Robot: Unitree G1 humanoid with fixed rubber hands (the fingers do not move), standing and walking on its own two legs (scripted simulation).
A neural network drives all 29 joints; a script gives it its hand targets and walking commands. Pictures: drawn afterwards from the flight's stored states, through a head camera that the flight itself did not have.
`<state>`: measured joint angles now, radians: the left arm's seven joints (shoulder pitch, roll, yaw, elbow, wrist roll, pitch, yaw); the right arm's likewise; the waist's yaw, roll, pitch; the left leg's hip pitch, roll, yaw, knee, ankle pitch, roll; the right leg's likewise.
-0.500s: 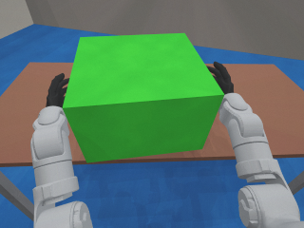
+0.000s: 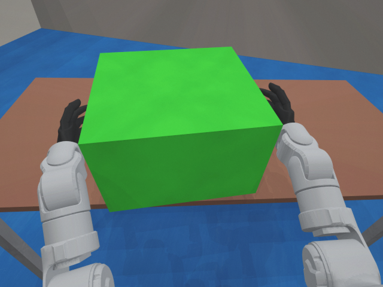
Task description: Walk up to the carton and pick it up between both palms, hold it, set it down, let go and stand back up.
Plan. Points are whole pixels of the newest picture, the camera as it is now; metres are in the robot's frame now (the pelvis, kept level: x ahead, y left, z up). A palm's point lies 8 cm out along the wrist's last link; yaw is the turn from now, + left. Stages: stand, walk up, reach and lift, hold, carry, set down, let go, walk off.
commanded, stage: hold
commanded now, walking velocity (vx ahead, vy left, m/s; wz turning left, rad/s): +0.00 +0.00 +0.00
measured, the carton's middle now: (176, 121) +0.43 +0.02 +0.15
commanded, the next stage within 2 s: none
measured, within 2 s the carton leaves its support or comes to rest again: neither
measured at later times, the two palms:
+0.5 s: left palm (69, 141) +0.34 +0.22 +0.18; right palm (280, 120) +0.36 -0.18 +0.20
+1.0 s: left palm (69, 142) +0.34 +0.22 +0.17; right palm (279, 122) +0.35 -0.18 +0.20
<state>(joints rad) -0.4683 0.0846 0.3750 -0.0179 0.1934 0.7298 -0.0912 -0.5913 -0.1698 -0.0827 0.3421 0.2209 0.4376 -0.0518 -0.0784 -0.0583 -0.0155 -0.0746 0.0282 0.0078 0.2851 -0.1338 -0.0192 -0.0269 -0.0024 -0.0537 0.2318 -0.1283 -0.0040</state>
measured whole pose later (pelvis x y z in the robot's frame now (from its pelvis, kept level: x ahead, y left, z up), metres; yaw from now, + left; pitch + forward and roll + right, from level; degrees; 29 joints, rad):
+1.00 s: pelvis +0.00 +0.00 +0.00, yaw -1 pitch -4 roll -1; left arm -0.47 0.07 0.38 -0.01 0.20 0.73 -0.09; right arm -0.59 -0.18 -0.08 0.34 0.22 0.44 -0.05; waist -0.06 -0.05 -0.02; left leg -0.07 0.03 0.02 0.28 -0.13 -0.01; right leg -0.03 -0.01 -0.04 0.23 -0.12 0.00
